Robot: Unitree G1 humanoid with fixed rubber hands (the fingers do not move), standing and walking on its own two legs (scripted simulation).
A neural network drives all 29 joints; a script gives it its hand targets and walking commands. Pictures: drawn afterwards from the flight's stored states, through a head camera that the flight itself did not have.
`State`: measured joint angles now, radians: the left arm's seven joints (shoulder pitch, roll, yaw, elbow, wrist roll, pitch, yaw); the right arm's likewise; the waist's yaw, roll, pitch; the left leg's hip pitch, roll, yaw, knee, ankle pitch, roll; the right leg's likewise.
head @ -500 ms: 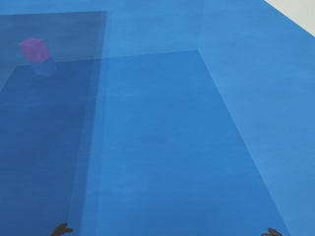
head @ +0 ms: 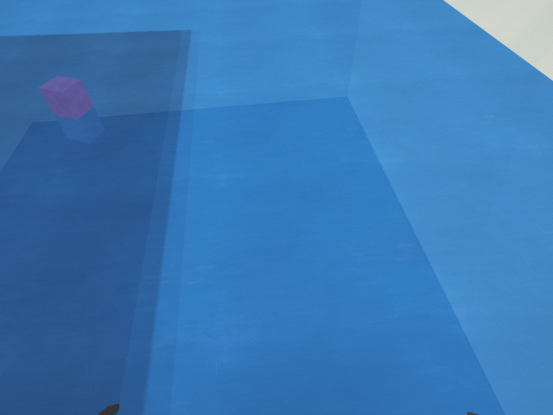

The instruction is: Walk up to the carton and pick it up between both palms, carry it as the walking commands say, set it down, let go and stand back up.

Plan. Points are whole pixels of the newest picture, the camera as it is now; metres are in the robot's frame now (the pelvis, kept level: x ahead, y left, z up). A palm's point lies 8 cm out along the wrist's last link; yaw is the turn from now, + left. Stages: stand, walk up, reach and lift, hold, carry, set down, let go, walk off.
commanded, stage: stand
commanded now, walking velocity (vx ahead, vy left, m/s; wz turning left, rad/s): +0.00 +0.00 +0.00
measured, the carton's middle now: (67, 97) +2.08 +1.46 -0.68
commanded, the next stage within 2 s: walk up in 0.12 s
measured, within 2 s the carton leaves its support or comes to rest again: neither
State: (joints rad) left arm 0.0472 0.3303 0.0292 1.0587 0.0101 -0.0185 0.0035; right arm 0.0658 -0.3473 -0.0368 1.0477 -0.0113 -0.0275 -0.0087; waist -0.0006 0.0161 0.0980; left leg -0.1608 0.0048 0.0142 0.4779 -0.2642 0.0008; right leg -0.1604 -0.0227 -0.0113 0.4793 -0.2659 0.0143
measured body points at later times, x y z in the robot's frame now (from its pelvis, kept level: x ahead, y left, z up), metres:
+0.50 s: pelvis +0.01 +0.02 +0.00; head +0.02 +0.03 +0.44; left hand +0.08 +0.39 -0.09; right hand +0.19 -0.29 -0.10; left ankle +0.05 +0.17 -0.72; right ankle +0.00 -0.13 -0.74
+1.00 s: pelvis +0.18 +0.12 -0.01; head +0.18 +0.09 +0.44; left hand +0.09 +0.47 -0.08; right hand +0.43 -0.12 -0.12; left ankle +0.16 +0.24 -0.69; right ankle +0.21 +0.01 -0.74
